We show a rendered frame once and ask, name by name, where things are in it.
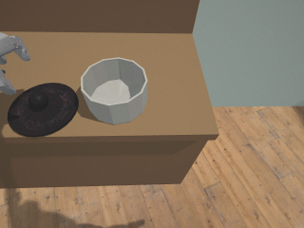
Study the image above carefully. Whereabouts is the lid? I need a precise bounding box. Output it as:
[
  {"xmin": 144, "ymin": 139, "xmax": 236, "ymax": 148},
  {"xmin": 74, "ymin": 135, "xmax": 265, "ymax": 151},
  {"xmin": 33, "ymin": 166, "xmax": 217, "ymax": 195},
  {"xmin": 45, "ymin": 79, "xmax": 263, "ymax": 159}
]
[{"xmin": 8, "ymin": 83, "xmax": 79, "ymax": 138}]

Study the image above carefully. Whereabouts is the robot left hand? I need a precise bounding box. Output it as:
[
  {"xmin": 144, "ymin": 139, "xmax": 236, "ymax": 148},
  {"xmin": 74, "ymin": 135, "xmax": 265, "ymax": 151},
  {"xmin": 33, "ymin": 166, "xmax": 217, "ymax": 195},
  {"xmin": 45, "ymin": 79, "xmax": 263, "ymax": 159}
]
[{"xmin": 0, "ymin": 32, "xmax": 30, "ymax": 95}]

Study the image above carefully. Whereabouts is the table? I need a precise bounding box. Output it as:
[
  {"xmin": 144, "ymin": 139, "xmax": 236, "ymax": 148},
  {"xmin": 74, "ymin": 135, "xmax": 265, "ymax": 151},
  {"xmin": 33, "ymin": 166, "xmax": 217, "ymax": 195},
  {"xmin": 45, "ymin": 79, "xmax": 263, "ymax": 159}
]
[{"xmin": 0, "ymin": 0, "xmax": 219, "ymax": 189}]

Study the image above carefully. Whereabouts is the pot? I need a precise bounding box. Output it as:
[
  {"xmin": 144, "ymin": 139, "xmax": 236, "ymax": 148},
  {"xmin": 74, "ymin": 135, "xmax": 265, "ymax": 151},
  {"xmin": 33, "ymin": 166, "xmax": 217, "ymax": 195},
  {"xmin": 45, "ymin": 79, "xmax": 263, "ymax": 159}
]
[{"xmin": 81, "ymin": 57, "xmax": 148, "ymax": 124}]

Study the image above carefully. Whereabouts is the knob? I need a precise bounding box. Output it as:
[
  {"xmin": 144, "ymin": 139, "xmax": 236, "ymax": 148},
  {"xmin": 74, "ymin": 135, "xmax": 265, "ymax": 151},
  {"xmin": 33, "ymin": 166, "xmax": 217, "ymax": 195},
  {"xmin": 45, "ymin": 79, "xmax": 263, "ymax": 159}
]
[{"xmin": 28, "ymin": 91, "xmax": 48, "ymax": 108}]

